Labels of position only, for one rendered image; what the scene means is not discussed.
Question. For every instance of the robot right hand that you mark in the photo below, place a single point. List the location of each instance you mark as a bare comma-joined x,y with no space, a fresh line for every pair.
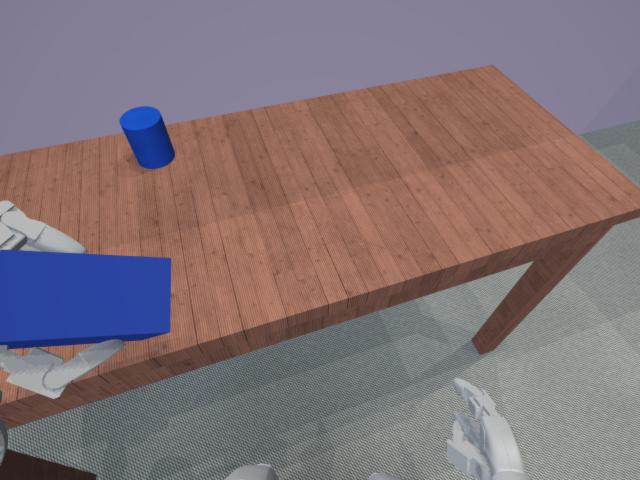
492,446

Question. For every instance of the sponge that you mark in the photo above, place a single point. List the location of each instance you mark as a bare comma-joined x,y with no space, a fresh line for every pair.
56,299

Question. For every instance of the table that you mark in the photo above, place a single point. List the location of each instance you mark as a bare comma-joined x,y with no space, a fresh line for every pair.
291,218

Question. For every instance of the robot left hand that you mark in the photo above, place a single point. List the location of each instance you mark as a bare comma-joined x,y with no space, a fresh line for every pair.
41,371

